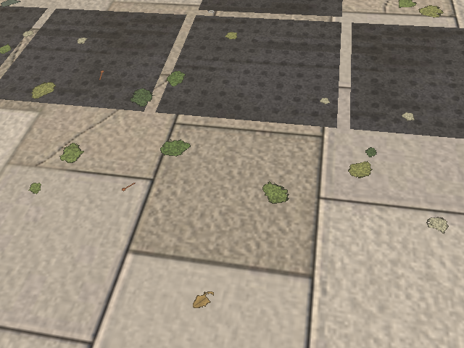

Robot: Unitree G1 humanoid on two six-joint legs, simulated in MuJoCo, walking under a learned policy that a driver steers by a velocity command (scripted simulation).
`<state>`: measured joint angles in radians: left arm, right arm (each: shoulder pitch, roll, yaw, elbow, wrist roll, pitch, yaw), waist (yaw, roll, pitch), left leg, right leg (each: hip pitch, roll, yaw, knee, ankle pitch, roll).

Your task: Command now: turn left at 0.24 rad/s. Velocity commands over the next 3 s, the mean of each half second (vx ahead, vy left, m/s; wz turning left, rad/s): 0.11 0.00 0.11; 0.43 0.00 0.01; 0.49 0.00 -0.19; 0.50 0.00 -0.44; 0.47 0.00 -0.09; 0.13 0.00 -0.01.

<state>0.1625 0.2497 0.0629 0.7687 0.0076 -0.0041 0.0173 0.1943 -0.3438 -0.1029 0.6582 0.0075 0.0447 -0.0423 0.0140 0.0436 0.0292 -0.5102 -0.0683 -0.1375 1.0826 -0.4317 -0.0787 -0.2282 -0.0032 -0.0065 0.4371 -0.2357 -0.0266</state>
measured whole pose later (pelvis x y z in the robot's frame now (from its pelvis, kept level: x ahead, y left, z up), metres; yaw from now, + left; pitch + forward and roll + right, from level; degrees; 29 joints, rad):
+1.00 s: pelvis +0.25 +0.01 -0.02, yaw +1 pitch +2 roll +1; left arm 0.48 0.26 0.03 0.93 -0.01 -0.05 0.01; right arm -0.02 -0.23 -0.03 0.60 0.02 -0.09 0.06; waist 0.11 0.02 0.04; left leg -0.57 0.00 0.05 0.51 0.00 0.06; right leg 0.18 0.01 -0.02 0.21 -0.43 -0.03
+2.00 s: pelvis +0.83 -0.07 +0.00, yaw -20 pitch +2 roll -1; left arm 0.35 0.29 0.06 0.74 -0.02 -0.05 0.01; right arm 0.06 -0.28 -0.03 0.71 0.00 -0.10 0.03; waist 0.07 0.05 0.02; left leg -0.59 0.05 -0.05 0.53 0.07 -0.03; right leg -0.06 0.10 0.13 0.34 -0.31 -0.07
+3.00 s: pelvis +1.21 -0.20 -0.01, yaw -21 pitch -1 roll -1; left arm 0.17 0.22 0.03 0.85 0.02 -0.01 0.01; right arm 0.24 -0.24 -0.02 0.89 -0.02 0.01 -0.03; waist 0.00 -0.02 0.01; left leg -0.26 0.04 -0.02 0.56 -0.29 -0.03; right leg -0.31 0.02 -0.03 0.49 -0.17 -0.01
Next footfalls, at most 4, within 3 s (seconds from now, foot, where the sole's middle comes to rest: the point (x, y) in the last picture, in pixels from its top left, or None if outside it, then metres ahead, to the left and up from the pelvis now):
0.16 left None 0.03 0.15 -0.78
0.52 right None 0.08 -0.10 -0.78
1.02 left None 0.46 0.12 -0.78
1.58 right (303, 259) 0.75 -0.14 -0.78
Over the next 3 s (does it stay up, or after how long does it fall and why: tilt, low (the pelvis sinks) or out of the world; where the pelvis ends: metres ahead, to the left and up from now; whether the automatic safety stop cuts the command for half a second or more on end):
stays up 1.21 -0.20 -0.01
